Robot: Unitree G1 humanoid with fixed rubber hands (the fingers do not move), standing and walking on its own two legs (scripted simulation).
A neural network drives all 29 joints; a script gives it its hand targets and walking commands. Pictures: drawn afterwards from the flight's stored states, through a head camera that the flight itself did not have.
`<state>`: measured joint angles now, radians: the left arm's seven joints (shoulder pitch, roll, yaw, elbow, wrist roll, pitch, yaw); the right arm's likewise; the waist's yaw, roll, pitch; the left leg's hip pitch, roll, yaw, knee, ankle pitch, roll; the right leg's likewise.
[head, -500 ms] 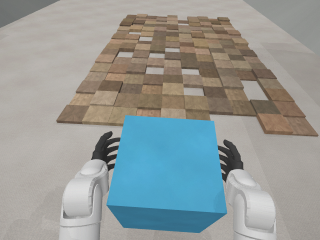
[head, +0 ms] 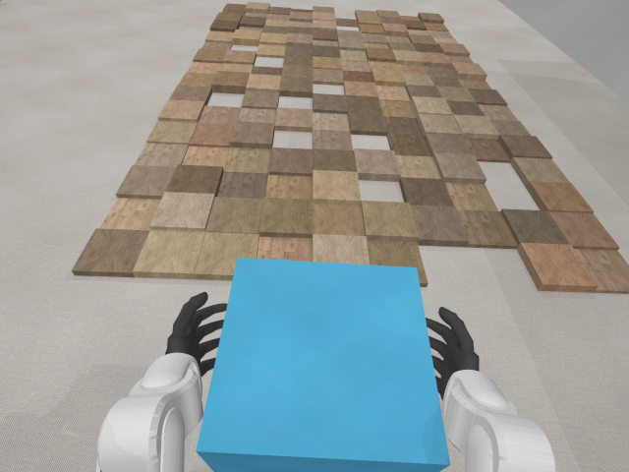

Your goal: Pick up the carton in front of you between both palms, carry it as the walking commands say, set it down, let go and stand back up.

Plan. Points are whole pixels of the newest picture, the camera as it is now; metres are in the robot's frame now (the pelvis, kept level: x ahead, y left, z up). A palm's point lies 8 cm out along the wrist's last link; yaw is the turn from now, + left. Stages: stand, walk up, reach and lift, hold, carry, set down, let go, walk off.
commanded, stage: carry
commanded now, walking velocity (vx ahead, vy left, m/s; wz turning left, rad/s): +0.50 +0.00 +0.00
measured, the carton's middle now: (319, 386) +0.24 -0.01 +0.01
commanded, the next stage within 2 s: none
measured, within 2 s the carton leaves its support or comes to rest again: neither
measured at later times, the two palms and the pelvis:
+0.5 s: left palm (235, 192) +0.54 +0.13 +0.07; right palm (404, 190) +0.57 -0.16 +0.06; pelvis +0.33 -0.04 +0.00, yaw +5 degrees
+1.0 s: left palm (233, 64) +1.01 +0.20 +0.09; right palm (355, 70) +1.00 -0.11 +0.10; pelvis +0.66 +0.04 -0.01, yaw +2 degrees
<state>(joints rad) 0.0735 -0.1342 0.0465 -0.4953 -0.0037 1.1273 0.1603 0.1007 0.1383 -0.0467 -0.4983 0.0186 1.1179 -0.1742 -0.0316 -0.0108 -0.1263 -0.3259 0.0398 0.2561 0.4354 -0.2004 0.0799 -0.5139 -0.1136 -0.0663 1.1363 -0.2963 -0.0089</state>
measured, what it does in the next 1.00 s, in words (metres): walks ahead: right foot, then left foot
